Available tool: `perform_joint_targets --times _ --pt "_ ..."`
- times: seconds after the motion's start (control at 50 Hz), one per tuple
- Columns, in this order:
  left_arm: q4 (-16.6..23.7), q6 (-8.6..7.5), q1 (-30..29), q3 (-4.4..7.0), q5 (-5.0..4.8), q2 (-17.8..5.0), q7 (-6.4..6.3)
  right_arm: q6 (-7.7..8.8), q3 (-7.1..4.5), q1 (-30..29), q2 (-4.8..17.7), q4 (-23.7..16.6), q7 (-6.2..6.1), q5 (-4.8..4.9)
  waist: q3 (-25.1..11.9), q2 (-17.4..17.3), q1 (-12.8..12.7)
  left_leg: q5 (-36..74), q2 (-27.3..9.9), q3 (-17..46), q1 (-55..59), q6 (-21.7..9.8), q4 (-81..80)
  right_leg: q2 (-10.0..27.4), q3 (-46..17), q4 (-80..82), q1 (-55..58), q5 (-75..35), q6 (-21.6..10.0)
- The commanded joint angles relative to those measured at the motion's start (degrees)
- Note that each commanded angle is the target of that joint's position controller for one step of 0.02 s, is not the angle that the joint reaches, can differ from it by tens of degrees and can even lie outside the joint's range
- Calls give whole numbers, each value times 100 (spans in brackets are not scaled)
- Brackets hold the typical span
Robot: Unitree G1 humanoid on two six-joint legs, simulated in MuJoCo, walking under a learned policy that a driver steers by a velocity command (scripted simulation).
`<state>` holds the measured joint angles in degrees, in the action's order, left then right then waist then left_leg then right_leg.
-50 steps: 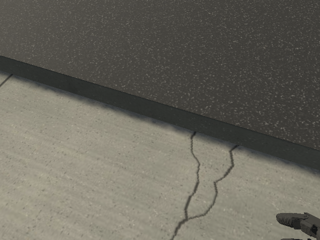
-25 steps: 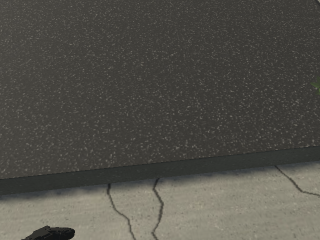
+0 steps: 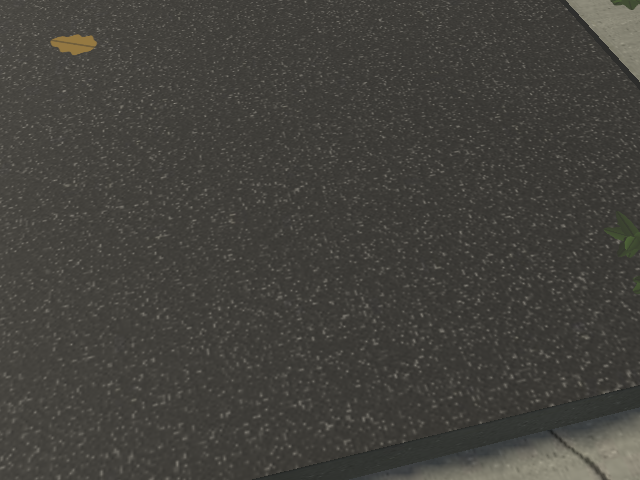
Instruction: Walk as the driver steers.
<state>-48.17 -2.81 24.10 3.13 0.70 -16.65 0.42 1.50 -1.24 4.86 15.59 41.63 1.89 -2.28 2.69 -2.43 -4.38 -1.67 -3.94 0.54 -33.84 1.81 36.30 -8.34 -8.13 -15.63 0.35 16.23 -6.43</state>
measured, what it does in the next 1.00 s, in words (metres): climbs: left foot, then right foot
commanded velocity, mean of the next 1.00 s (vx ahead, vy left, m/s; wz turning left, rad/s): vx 0.50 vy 0.00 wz -0.03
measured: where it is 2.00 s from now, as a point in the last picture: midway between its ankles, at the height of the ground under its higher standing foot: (331, 238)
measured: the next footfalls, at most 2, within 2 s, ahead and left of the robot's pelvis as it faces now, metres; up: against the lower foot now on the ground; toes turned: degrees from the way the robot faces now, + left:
left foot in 0.10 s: +0.21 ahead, +0.12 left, +0.00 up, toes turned -1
right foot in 0.52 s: +0.38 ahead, -0.09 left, +0.00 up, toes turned -6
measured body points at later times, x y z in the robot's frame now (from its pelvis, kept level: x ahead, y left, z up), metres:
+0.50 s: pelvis +0.26 +0.03 +0.00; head +0.28 +0.03 +0.45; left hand +0.43 +0.24 -0.12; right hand +0.21 -0.22 -0.14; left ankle +0.17 +0.12 -0.74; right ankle +0.35 -0.08 -0.70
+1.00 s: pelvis +0.49 +0.01 +0.02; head +0.52 +0.00 +0.47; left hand +0.38 +0.23 -0.11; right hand +0.74 -0.14 -0.05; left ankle +0.59 +0.06 -0.61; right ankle +0.35 -0.08 -0.72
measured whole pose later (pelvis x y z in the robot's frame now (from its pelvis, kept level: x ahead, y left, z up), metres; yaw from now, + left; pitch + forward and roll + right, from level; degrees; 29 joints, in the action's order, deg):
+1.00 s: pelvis +0.49 +0.01 +0.02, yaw +1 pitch +4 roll +2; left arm -61.8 -3.7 31.0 -1.3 -0.3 -8.7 -1.9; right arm -0.9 4.4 -1.6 5.5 34.9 0.4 0.2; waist -0.7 0.2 -1.1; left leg -28.1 2.1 -11.7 -47.2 -9.9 69.1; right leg 2.2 8.3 -11.3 3.1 10.1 -3.2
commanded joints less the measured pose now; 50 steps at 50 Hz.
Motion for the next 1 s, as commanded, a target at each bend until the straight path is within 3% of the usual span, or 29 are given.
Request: perform_joint_targets --times 0.02,0.06,0.08,0.1,0.12,0.14,0.16,0.2,0.26,0.38,0.42,0.46,0.52,0.56,0.58,0.6,0.62,0.64,0.66,0.7,0.76,0.8,0.84,0.86,0.88,0.92,0.94,0.98,1.0 --pt "138 -93 90 178 39 -883 -101 177 -91 -296 471 -420 -42 32 -66 654 138 -138 276 -141 816 -242 -320 1680 -800 -110 -212 -3588 -395" --pt "74 -115 -75 175 29 -936 -109 218 -182 752 647 -56 -145 3 -455 615 631 -666 627 -315 2065 -462 -683 1476 -608 -1241 -217 -5034 -243" --pt "55 -155 -138 144 -4 -881 -94 279 -254 1451 806 124 -220 -56 -777 419 1009 -476 430 -175 3063 -598 -1036 1189 -410 -2273 -608 -4790 -116" --pt "230 -205 -67 12 -13 -481 -82 322 -349 2217 1294 140 -315 -153 -1458 -288 1210 -885 -974 1349 4159 -885 -1197 872 -171 -3802 -1373 -2853 28" --pt "226 -166 750 -47 -127 -93 -79 255 -484 2213 1755 271 -279 -134 -1642 -1561 717 -412 -2197 3828 4819 -1761 -1869 -151 260 -5316 -2918 1372 223" --pt "53 -82 427 11 102 -601 -123 190 -404 1765 1187 227 -197 38 -996 -271 624 -1541 -1923 3822 4120 -1707 -2061 317 -100 -5582 -3317 1081 134" --pt "97 -74 -73 39 111 -629 -54 187 -298 1292 760 153 -156 95 -378 67 559 -1881 -1580 2918 3428 -1579 -2207 536 -75 -5426 -3308 593 131" --pt "185 -32 -495 0 144 -506 25 239 -184 1124 418 248 -162 58 -11 -103 460 -779 -1042 1793 2885 -1301 -2473 798 137 -5072 -3209 184 205" --pt "97 76 -354 -66 202 -285 101 387 -189 1426 448 510 -141 109 -236 -242 317 1178 -822 1030 2802 -1319 -2432 797 448 -5187 -3026 0 414" --pt "439 113 -1573 -228 177 11 182 360 -155 1787 388 829 -143 102 9 -238 502 2152 -562 289 2881 -1228 -2482 1124 1074 -3703 -3471 -594 689" --pt "433 144 -1601 -332 134 224 142 311 -146 1993 371 920 -164 62 -202 -463 553 2336 -624 212 2929 -1274 -2322 1044 1307 -3583 -3116 -484 615" --pt "558 147 -1877 -353 120 195 59 283 -118 2078 360 986 -192 61 -41 -402 599 2604 -768 258 2939 -1300 -2250 981 1433 -3169 -2955 -382 454" --pt "436 64 -1400 -292 95 37 -64 266 -135 1901 486 995 -208 99 -323 -262 312 4458 -828 178 3297 -1214 -1445 716 1390 -2492 -2223 -427 123" --pt "21 -92 -196 -173 99 -59 -97 226 -175 1672 587 1011 -172 217 -747 114 -269 4484 -408 -100 3056 -1055 328 471 1536 -1120 -703 -1212 -2" --pt "-241 -130 459 -46 172 -360 -140 259 -180 1396 594 888 -155 302 -872 252 -548 2787 -155 -62 1912 -892 1585 975 908 -545 510 -1473 -111" --pt "-277 -126 768 65 241 -982 -136 266 -43 1507 -125 721 -172 239 -948 1507 -240 -2150 612 -443 584 -659 3716 2732 -1105 -392 1135 -3501 -398" --pt "-342 12 840 176 144 -1192 -122 159 -96 2164 -141 825 -258 255 -1342 1273 -76 -2512 819 139 -294 -619 5324 3285 -1983 -376 1372 -3440 -1305" --pt "-374 81 529 137 38 -765 -98 125 -100 1668 -67 703 -271 120 -697 837 -79 -2380 592 98 -1128 -615 6198 3189 -1908 86 749 -1158 -1519" --pt "-425 74 267 16 82 -306 -51 120 -106 994 -100 427 -267 83 20 755 -19 -2471 469 -96 -1968 -678 7076 2875 -1612 409 301 291 -1299" --pt "-757 -15 524 -152 140 199 -45 50 25 189 -568 9 -270 112 378 715 78 -2668 431 -89 -3281 -870 8666 2547 -1075 426 -83 497 -905" --pt "-1193 -166 752 -302 145 375 -26 -53 356 -464 -1183 -694 -288 169 406 518 448 -2885 521 252 -4492 -1097 9727 2471 -531 421 -830 900 -471" --pt "-1257 -255 258 -396 18 288 46 -104 492 -782 -1115 -1153 -288 219 639 396 897 -2544 454 14 -3877 -1037 8203 2106 252 958 -2182 1380 -111" --pt "-1214 -293 100 -471 -48 189 -143 -189 503 -925 -774 -1345 -224 222 721 355 927 -2002 400 -712 -2473 -710 6331 1855 655 1893 -3252 455 -398" --pt "-1196 -326 147 -468 -104 105 -201 -230 431 -604 -647 -1191 -213 134 365 330 960 -1770 225 -962 -1643 -669 5952 1791 853 2066 -2959 -942 -525" --pt "-1268 -349 296 -404 -202 -81 -233 -287 469 -495 -705 -1149 -249 146 104 663 956 -1926 136 -1088 -1294 -784 5521 1814 1212 2093 -2311 -2479 -544" --pt "-1191 -310 692 -351 -305 -276 -268 -313 507 -426 -742 -983 -264 188 -520 486 814 -2222 391 -1500 -441 -1028 4181 1880 1677 1259 -932 -6283 -481" --pt "-1172 -280 857 -285 -238 -444 -303 -332 470 -313 -678 -898 -263 197 -840 714 856 -2657 716 -1693 -282 -1051 3886 2135 1657 616 -198 -8545 -419" --pt "-991 -111 811 -114 -25 -650 -303 -255 320 663 -407 -589 -199 157 -1676 1370 1186 -3545 1083 -1365 215 -1360 3001 2549 1658 -1460 990 -10007 -365" --pt "-817 -49 326 -103 -19 -1022 -268 -54 4 529 276 -954 3 478 -2083 1863 1652 -2204 679 -42 1474 -1466 1426 2573 1261 -2438 587 -10155 -332"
